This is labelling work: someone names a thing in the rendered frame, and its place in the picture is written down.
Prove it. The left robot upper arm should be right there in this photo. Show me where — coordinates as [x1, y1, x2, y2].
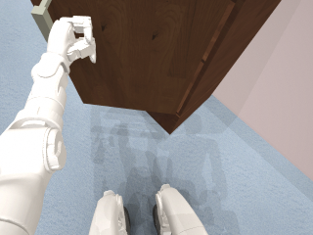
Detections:
[0, 126, 67, 235]

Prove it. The handle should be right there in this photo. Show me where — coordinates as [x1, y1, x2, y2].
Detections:
[31, 0, 54, 43]

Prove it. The cupboard door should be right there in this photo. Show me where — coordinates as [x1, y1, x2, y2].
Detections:
[30, 0, 231, 115]

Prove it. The robot left thigh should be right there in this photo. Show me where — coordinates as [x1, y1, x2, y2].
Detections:
[88, 194, 124, 235]

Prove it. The robot left shin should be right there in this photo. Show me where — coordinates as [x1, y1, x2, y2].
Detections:
[97, 190, 127, 235]

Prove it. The left robot forearm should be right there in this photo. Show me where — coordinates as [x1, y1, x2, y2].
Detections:
[0, 52, 70, 137]

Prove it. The robot left hand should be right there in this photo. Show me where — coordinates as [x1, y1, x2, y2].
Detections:
[46, 16, 96, 66]

